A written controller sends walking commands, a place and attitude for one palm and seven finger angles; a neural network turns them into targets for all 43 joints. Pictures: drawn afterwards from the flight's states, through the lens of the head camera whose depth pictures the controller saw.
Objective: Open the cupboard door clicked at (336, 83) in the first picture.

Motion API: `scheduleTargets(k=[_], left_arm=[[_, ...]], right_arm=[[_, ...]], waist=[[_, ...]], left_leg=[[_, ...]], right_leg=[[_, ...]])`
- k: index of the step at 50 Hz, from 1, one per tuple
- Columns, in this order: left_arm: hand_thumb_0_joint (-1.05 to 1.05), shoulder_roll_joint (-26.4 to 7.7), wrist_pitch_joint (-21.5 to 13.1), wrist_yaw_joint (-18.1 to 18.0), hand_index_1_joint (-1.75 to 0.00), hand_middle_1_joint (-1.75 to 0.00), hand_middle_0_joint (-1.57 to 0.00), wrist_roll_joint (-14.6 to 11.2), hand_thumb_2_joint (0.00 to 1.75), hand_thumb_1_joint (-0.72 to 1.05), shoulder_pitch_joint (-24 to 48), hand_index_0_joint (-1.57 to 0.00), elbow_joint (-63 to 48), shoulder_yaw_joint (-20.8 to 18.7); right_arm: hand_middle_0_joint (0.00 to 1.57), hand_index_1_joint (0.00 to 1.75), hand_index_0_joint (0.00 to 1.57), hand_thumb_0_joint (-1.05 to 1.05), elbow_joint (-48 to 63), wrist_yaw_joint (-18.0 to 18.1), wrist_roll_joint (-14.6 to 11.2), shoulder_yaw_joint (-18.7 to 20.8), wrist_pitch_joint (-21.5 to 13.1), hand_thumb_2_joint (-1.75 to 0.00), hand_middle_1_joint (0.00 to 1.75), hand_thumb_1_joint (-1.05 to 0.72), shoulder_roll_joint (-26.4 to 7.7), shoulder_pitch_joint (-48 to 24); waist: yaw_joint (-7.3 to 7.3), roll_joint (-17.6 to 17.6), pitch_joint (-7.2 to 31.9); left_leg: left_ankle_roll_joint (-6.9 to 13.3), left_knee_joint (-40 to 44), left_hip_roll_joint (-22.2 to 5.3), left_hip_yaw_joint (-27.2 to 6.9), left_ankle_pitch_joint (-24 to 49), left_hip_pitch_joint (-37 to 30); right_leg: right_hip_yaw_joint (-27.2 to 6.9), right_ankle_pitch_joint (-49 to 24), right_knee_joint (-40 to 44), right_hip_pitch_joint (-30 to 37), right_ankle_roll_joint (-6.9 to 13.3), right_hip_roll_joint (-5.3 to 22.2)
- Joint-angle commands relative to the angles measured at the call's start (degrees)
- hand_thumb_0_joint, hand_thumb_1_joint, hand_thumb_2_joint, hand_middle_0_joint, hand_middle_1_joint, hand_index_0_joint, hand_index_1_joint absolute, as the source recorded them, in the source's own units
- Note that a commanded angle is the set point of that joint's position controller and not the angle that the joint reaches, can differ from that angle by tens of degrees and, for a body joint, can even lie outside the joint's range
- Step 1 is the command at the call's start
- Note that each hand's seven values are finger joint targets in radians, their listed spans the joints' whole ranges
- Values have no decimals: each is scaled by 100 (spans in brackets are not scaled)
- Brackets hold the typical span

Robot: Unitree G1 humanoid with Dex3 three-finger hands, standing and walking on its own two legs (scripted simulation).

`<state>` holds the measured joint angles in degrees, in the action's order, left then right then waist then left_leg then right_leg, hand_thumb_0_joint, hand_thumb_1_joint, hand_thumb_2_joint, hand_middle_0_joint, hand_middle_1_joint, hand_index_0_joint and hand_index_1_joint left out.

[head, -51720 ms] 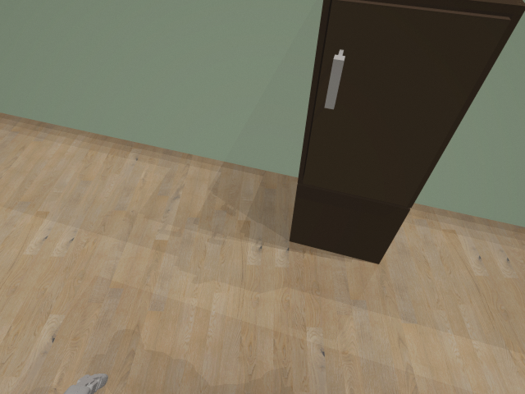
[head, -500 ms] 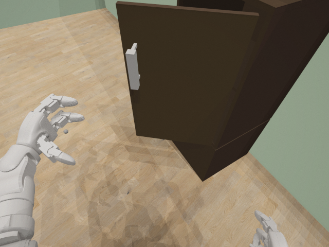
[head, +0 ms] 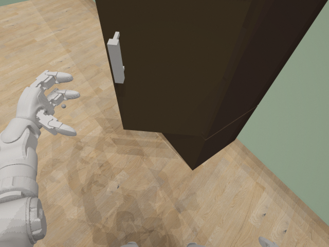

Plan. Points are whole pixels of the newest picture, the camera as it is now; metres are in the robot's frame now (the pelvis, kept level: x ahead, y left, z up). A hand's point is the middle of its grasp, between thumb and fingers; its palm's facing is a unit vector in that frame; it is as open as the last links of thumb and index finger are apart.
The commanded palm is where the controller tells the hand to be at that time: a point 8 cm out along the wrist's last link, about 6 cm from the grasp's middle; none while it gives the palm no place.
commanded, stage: move the hooked fingers beside the handle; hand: left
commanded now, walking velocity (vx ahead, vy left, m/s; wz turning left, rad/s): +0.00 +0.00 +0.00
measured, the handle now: (118, 58) +0.60 +0.14 +0.10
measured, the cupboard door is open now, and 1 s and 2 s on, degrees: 50 50 50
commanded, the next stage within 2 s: slide the fingers in behind the handle in 1.96 s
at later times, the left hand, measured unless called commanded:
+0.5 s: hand (81, 77) +0.50 +0.22 +0.11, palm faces -0.10 -0.99 +0.02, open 14.0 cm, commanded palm +0.49 +0.27 +0.10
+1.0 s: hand (88, 65) +0.56 +0.22 +0.10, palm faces -0.09 -1.00 +0.01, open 14.0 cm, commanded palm +0.55 +0.26 +0.10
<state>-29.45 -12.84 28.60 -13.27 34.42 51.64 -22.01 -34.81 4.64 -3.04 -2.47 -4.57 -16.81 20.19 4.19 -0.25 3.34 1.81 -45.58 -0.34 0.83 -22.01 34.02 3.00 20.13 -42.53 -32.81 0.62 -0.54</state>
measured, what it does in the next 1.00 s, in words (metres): stands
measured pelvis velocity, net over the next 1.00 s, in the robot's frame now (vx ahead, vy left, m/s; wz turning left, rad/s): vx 0.01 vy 0.01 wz -0.05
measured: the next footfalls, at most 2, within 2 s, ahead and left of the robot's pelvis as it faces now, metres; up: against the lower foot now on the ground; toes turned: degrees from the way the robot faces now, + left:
none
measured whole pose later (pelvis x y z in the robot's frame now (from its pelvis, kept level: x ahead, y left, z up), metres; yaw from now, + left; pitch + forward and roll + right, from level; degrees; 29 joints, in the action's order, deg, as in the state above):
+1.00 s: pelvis +0.01 +0.01 -0.02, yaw -3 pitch +23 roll -4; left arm -44.8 -14.3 24.3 -2.8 65.9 77.2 -25.7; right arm -35.0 2.6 0.2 -3.6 2.7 -17.3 27.3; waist 14.0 -1.4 3.7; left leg 2.5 -53.5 -2.3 1.0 -24.8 51.3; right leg 2.7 20.6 -47.0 -49.0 0.0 -2.4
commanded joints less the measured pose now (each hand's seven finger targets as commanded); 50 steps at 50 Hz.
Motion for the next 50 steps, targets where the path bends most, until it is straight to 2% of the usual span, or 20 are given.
scheduleTargets(k=[1, 3, 5, 9, 14, 16, 17, 20, 23, 26, 30, 32, 35, 38, 41, 44, 46, 47, 49, 50], left_arm=[[0, -1717, -586, -77, -120, -120, -30, -51, 30, -50, 2970, -30, -1018, -244], [0, -1556, -575, -86, -120, -120, -30, -8, 30, -50, 3046, -30, -733, -89], [0, -1730, -530, -81, -120, -120, -30, -4, 30, -50, 3041, -30, -358, -271], [0, -1904, -447, -145, -120, -120, -30, 114, 30, -50, 3460, -30, 247, -262], [0, -2260, -724, -240, -120, -120, -30, 248, 30, -50, 4003, -30, 52, -449], [0, -2318, -854, -230, -120, -120, -30, 274, 30, -50, 4126, -30, -99, -518], [0, -2151, -887, -221, -120, -120, -30, 275, 30, -50, 4234, -30, -181, -378], [0, -2122, -797, -210, -120, -120, -30, 279, 30, -50, 4341, -30, 146, -390], [0, -2017, -535, -261, -120, -120, -30, 391, 30, -50, 4394, -30, 731, -207], [0, -2277, -520, -377, -120, -120, -30, 503, 30, -50, 4523, -30, 674, -366], [0, -2558, -680, -515, -120, -120, -30, 577, 30, -50, 4809, -30, 603, -581], [0, -2661, -707, -523, -120, -120, -30, 616, 30, -50, 4896, -30, 753, -609], [0, -2952, -663, -519, -120, -120, -30, 741, 30, -50, 5189, -30, 1005, -681], [0, -2637, -581, -528, -120, -120, -30, 868, 30, -50, 5551, -30, 1236, -271], [0, -2823, -540, -532, -120, -120, -30, 869, 30, -50, 5856, -30, 1396, -348], [0, -3063, -493, -482, -120, -120, -30, 852, 30, -50, 5651, -30, 1560, -555], [0, -2987, -487, -437, -120, -120, -30, 917, 30, -50, 5660, -30, 1467, -446], [0, -3165, -522, -436, -120, -120, -30, 945, 30, -50, 5571, -30, 1329, -576], [0, -2921, -535, -419, -120, -120, -30, 886, 30, -50, 5456, -30, 1260, -466], [0, -3101, -532, -425, -120, -120, -30, 906, 30, -50, 5493, -30, 1192, -595]], right_arm=[[20, 30, 20, 0, 450, 33, 14, 388, -137, -90, 30, -90, -934, 409], [20, 30, 20, 0, 409, 6, 22, 375, -92, -90, 30, -90, -929, 463], [20, 30, 20, 0, 399, -4, 30, 389, -36, -90, 30, -90, -972, 555], [20, 30, 20, 0, 334, -5, 40, 370, 103, -90, 30, -90, -1012, 689], [20, 30, 20, 0, 328, -58, 109, 398, 215, -90, 30, -90, -1036, 890], [20, 30, 20, 0, 297, -78, 122, 435, 265, -90, 30, -90, -1030, 993], [20, 30, 20, 0, 277, -99, 130, 430, 279, -90, 30, -90, -1014, 1015], [20, 30, 20, 0, 157, -121, 143, 438, 364, -90, 30, -90, -1039, 1139], [20, 30, 20, 0, 91, -115, 134, 425, 454, -90, 30, -90, -1058, 1238], [20, 30, 20, 0, 134, -132, 181, 413, 505, -90, 30, -90, -1072, 1347], [20, 30, 20, 0, 149, -154, 222, 408, 567, -90, 30, -90, -1077, 1494], [20, 30, 20, 0, 160, -167, 223, 399, 594, -90, 30, -90, -1081, 1510], [20, 30, 20, 0, 154, -138, 222, 364, 636, -90, 30, -90, -1121, 1594], [20, 30, 20, 0, 103, -139, 238, 328, 640, -90, 30, -90, -1104, 1628], [20, 30, 20, 0, 64, -118, 267, 311, 640, -90, 30, -90, -1158, 1755], [20, 30, 20, 0, 112, -109, 294, 273, 637, -90, 30, -90, -1177, 1856], [20, 30, 20, 0, 102, -134, 322, 287, 664, -90, 30, -90, -1164, 1888], [20, 30, 20, 0, 117, -145, 338, 295, 682, -90, 30, -90, -1171, 1918], [20, 30, 20, 0, 149, -160, 338, 300, 718, -90, 30, -90, -1149, 1941], [20, 30, 20, 0, 135, -165, 344, 316, 746, -90, 30, -90, -1177, 1950]], waist=[[155, -747, 2127], [202, -700, 2084], [182, -445, 2199], [306, -185, 1825], [333, -584, 2475], [329, -796, 2885], [372, -965, 3005], [457, -879, 2886], [594, -642, 2276], [529, -833, 2492], [593, -722, 2808], [639, -672, 2739], [739, -693, 2669], [940, -1028, 2440], [1077, -919, 2596], [971, -991, 2781], [978, -1124, 2964], [875, -1236, 3076], [893, -1248, 3091], [890, -1196, 3151]], left_leg=[[-54, 484, -37, -368, 1819, -1498], [-57, 463, -48, -374, 1849, -1439], [-38, 402, -58, -339, 1958, -1298], [9, 341, -50, -300, 1717, -737], [-22, 141, -78, -336, 2184, -1021], [-55, 74, -108, -382, 2540, -1384], [-75, 50, -122, -408, 2691, -1563], [-63, -19, -155, -406, 2744, -1498], [-18, 48, -146, -411, 2325, -1039], [-36, -11, -137, -410, 2546, -1089], [-24, -110, -158, -395, 2727, -1101], [10, -150, -138, -339, 2498, -869], [28, -168, -136, -339, 2269, -653], [15, -209, -154, -393, 2031, -698], [32, -283, -181, -439, 2068, -705], [36, -335, -155, -425, 2207, -577], [13, -394, -181, -422, 2421, -720], [-7, -416, -187, -431, 2546, -776], [-28, -424, -200, -454, 2763, -944], [-26, -432, -231, -445, 2780, -971]], right_leg=[[-148, -1424, 370, 290, 111, -112], [-119, -1421, 340, 193, 105, -110], [-138, -1598, 293, 296, 90, -123], [-153, -1538, 251, 220, 72, -104], [-181, -1736, 66, 133, 83, -143], [-190, -1913, 42, 90, 63, -167], [-166, -1918, 26, -23, 66, -175], [-146, -1920, 45, -179, 48, -213], [-104, -1690, 101, -385, 40, -205], [-114, -1797, 50, -340, 59, -211], [-146, -1995, -4, -230, 32, -247], [-194, -1995, 18, -144, 18, -243], [-218, -1881, 15, -191, 5, -249], [-177, -1503, 44, -694, 12, -240], [-171, -1489, 43, -754, 0, -264], [-161, -1642, -47, -600, 36, -265], [-156, -1768, -83, -673, 15, -275], [-147, -1828, -123, -633, 32, -278], [-89, -1890, -147, -718, 55, -303], [-97, -1922, -130, -709, 23, -323]])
